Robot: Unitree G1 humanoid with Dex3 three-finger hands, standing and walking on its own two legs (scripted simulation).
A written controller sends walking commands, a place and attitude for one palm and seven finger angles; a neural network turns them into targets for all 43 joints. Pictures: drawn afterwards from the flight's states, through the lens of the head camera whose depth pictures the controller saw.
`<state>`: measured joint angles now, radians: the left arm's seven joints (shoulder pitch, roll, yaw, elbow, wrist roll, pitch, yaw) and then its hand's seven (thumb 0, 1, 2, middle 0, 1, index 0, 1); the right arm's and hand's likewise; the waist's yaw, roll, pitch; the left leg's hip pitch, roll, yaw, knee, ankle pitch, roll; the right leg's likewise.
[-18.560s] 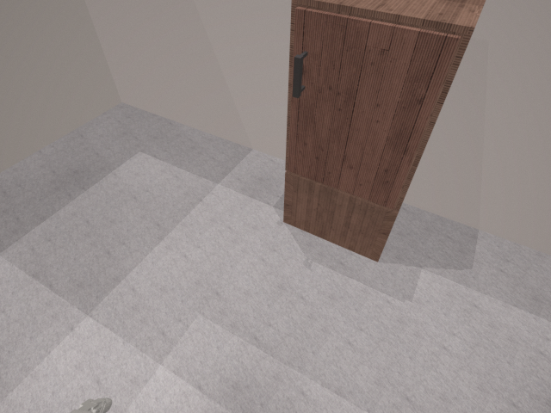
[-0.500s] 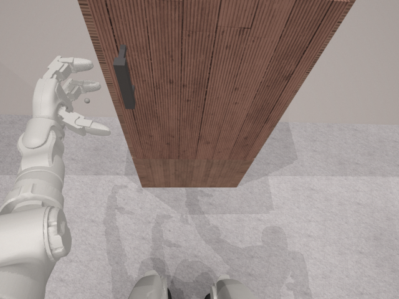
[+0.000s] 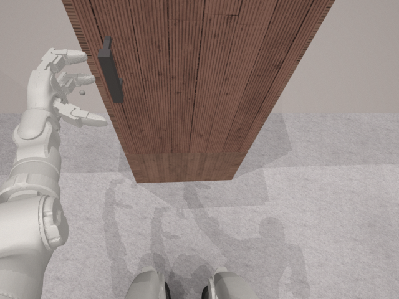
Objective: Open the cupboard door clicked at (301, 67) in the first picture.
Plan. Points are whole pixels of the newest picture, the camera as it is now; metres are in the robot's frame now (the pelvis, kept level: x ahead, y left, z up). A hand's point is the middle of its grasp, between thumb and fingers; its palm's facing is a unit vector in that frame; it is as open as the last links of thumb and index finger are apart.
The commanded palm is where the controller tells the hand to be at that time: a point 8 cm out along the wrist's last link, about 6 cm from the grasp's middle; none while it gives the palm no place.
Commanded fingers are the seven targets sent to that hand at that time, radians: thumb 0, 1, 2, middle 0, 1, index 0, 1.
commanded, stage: slide the fingers in behind the handle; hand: left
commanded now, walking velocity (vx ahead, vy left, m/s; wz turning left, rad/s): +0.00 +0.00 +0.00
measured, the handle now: (113, 71) +0.55 +0.14 +0.08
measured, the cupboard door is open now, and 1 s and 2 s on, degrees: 0 0 0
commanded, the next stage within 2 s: close the thumb around the handle in 1.48 s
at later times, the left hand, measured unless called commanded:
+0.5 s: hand (101, 91) +0.50 +0.16 +0.08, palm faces -0.03 -1.00 -0.01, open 14.0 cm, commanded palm +0.48 +0.20 +0.08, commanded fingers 0.00 -0.50 0.30 -0.30 -1.20 -0.30 -1.20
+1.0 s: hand (116, 96) +0.49 +0.13 +0.07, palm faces -0.02 -1.00 +0.00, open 14.0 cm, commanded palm +0.47 +0.17 +0.08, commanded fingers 0.00 -0.50 0.30 -0.30 -1.20 -0.30 -1.20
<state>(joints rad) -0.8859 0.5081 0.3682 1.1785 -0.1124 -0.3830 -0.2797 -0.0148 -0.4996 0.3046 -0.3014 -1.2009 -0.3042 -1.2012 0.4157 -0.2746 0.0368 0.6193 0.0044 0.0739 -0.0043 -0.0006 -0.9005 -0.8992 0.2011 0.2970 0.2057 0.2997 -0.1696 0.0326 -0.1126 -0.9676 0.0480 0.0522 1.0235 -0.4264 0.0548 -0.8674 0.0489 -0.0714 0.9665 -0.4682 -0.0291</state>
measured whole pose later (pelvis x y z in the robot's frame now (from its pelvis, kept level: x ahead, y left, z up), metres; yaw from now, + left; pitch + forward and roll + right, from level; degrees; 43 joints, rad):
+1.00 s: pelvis +0.01 -0.01 +0.00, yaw +1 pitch +20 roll -2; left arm -0.86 0.35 0.26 1.14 -0.11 -0.42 -0.15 -0.01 -0.50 0.30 -0.30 -1.20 -0.30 -1.20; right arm 0.38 -0.26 0.02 0.63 0.00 0.06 0.02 0.00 -0.90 -0.90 0.20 0.30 0.20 0.30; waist -0.15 0.03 -0.13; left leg -0.94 0.04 0.04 1.02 -0.43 0.03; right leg -0.84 0.05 -0.08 0.98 -0.49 -0.05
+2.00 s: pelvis +0.00 -0.01 +0.00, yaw +1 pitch +20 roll -2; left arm -0.87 0.31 0.26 1.15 -0.08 -0.45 -0.07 -0.01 0.20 0.61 -0.34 -1.27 -0.35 -1.28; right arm 0.38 -0.25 0.02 0.63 -0.01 0.06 0.04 0.00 -0.90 -0.90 0.20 0.30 0.20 0.30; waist -0.15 0.04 -0.13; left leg -0.94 0.04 0.05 1.02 -0.43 0.04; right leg -0.85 0.04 -0.07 0.99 -0.49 -0.04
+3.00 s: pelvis +0.02 -0.02 +0.02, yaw +1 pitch +13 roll +0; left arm -0.12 0.00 -0.02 0.36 -0.10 -0.35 0.16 0.01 0.70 0.77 -0.36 -1.33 -0.36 -1.30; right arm 0.26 -0.23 0.00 0.51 -0.01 0.05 0.06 0.00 -0.90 -0.90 0.20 0.30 0.20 0.30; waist -0.03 0.02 -0.14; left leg -0.70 0.03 0.08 0.89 -0.42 0.02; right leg -0.64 0.04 -0.04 0.90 -0.49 -0.05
